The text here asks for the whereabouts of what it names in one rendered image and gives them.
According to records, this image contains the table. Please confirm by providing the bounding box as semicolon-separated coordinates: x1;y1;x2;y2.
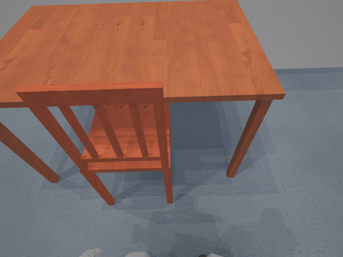
0;0;286;183

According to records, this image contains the chair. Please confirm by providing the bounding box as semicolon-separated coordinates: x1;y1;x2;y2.
16;81;173;205

